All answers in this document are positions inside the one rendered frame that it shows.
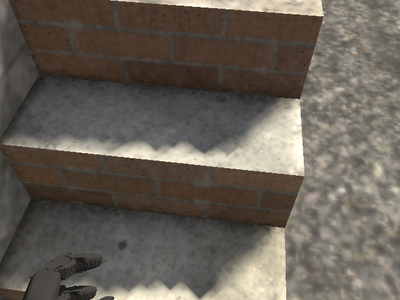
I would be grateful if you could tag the robot left hand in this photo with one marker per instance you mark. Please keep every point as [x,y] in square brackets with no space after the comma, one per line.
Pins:
[45,283]

